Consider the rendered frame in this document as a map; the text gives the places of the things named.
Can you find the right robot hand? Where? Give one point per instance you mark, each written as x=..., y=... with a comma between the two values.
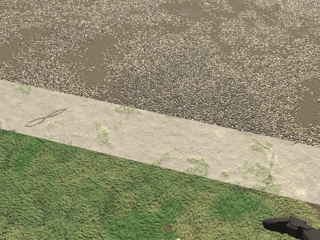
x=292, y=226

